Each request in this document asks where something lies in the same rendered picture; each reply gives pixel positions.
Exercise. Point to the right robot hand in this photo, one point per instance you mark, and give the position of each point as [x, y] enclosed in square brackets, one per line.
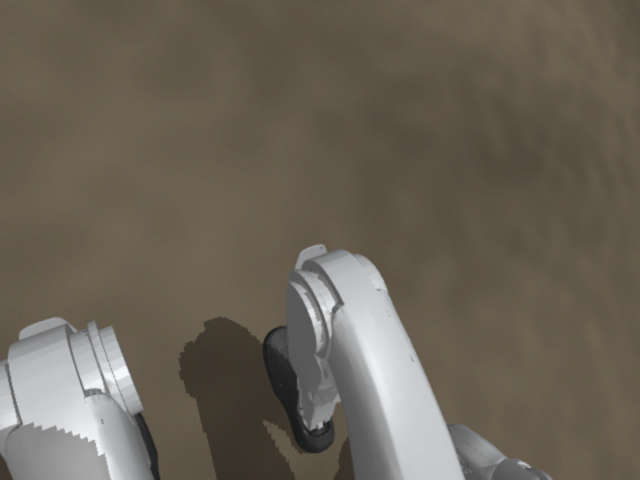
[477, 456]

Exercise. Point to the left robot foot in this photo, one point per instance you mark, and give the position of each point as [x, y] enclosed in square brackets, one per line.
[149, 445]

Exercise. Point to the right robot foot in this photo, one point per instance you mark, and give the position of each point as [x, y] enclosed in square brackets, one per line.
[284, 383]

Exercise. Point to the right robot arm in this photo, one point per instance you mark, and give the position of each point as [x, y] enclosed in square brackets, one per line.
[516, 469]

